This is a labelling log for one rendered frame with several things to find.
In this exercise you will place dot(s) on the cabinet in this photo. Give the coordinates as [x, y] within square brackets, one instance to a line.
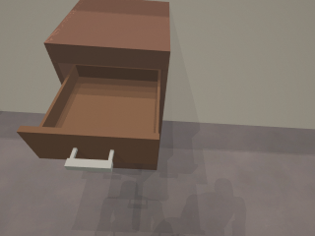
[115, 33]

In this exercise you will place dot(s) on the drawer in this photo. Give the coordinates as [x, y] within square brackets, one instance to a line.
[99, 109]

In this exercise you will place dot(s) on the handle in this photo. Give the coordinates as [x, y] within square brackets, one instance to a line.
[96, 165]

